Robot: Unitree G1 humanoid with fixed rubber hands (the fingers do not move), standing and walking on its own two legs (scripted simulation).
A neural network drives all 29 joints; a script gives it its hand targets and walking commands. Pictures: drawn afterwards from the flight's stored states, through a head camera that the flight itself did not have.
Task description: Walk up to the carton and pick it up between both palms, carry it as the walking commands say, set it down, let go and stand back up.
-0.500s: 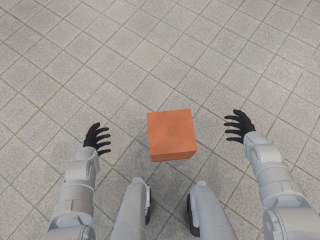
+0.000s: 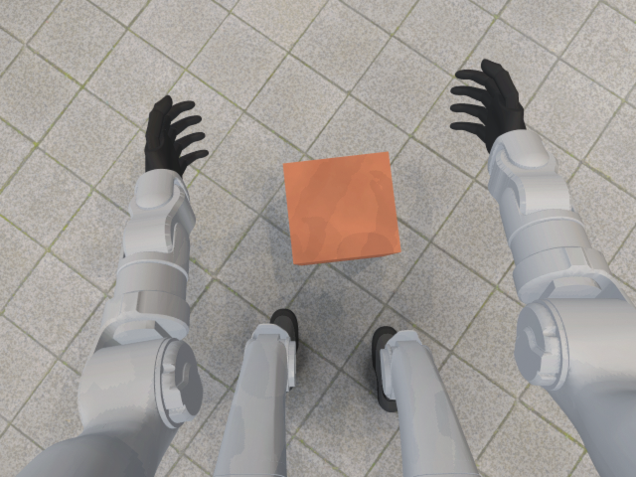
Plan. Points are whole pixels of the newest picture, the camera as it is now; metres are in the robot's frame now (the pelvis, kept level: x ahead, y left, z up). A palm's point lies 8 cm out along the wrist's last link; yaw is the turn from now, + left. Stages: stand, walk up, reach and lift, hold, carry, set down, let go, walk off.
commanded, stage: reach and lift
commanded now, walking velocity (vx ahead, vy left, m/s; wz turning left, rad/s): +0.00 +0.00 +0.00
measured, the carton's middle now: (338, 216) +0.45 +0.00 -0.53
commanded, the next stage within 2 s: none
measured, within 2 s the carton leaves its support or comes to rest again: neither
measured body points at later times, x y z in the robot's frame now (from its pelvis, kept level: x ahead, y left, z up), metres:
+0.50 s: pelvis -0.01 +0.00 -0.08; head +0.29 +0.00 +0.25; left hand +0.47 +0.22 -0.21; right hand +0.50 -0.18 -0.21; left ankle +0.09 +0.13 -0.62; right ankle +0.05 -0.13 -0.62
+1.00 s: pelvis -0.04 +0.00 -0.20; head +0.30 +0.00 +0.09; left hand +0.46 +0.21 -0.36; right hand +0.50 -0.17 -0.36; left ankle +0.09 +0.13 -0.62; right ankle +0.05 -0.13 -0.62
